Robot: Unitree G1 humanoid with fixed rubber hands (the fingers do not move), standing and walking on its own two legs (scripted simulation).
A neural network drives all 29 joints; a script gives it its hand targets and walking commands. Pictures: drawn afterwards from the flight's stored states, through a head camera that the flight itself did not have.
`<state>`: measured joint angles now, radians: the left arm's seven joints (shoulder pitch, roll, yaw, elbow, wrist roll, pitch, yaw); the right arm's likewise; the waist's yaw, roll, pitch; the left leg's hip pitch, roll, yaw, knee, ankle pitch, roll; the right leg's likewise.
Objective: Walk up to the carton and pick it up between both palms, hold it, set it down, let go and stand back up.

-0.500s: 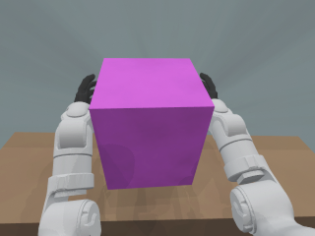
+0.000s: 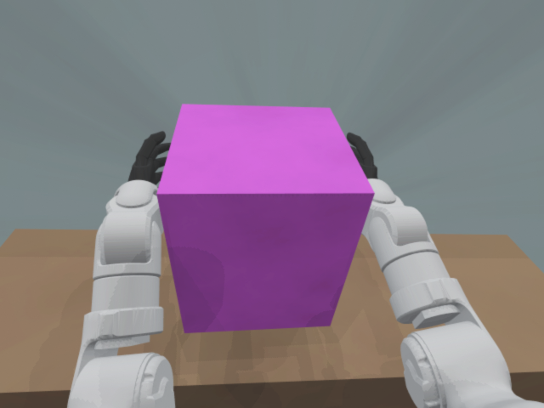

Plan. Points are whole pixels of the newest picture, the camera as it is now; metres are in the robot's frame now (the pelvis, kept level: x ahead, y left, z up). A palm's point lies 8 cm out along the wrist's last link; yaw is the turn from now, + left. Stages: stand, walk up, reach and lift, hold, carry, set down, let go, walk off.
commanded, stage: hold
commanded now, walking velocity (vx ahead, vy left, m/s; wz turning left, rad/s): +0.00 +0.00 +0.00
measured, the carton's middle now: (258, 218) +0.35 +0.00 +0.17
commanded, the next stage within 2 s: none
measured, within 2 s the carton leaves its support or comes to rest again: neither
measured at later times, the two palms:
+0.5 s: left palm (141, 186) +0.36 +0.16 +0.22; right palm (361, 180) +0.36 -0.14 +0.23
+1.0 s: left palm (145, 187) +0.36 +0.16 +0.21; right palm (362, 185) +0.36 -0.15 +0.22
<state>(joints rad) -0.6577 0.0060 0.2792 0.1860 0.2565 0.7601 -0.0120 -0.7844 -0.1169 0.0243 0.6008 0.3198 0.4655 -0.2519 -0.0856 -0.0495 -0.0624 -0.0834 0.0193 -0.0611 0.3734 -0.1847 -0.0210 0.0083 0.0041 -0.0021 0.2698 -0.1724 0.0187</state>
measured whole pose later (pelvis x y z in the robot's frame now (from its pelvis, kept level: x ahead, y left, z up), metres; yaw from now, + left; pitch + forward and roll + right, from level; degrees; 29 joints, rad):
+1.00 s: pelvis +0.00 +0.00 +0.00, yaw +0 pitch -6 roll -1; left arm -0.68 0.01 0.28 0.22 0.25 0.75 0.00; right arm -0.81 -0.11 0.01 0.63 0.30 0.46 -0.24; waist -0.09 -0.05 -0.06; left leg -0.10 0.02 -0.06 0.37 -0.18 -0.02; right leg 0.00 0.00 -0.01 0.27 -0.17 0.02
